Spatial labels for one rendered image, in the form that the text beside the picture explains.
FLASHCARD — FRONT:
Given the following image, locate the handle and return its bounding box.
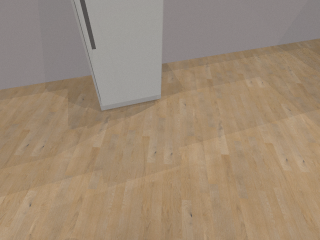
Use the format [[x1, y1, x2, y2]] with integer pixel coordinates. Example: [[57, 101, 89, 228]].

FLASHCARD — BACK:
[[80, 0, 96, 50]]

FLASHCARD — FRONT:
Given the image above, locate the fridge door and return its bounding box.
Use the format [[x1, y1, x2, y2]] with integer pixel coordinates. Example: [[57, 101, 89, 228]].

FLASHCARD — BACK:
[[74, 0, 163, 106]]

